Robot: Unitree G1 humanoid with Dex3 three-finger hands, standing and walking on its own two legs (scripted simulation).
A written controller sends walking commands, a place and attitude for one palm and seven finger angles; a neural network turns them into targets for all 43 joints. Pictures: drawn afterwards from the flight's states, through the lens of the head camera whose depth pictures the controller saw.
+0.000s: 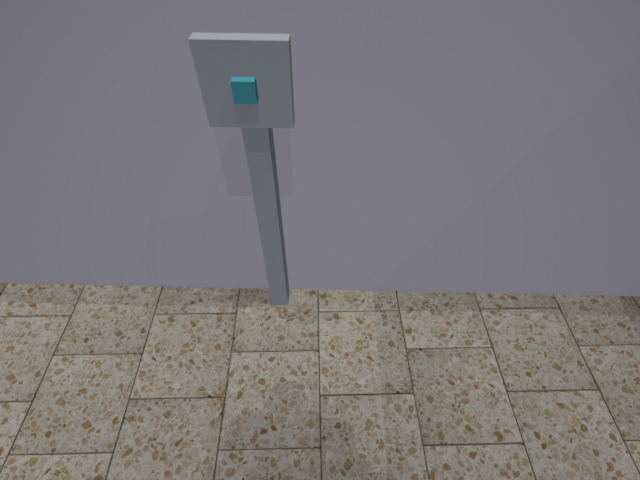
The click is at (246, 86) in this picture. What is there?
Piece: button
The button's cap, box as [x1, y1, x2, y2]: [230, 76, 258, 103]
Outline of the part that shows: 232,76 230,81 234,103 256,103 258,98 255,77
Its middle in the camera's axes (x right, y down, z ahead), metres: -0.15 -0.29 +0.75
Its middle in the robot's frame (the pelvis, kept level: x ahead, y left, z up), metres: +0.77 +0.19 +0.09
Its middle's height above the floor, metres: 0.87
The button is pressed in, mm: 0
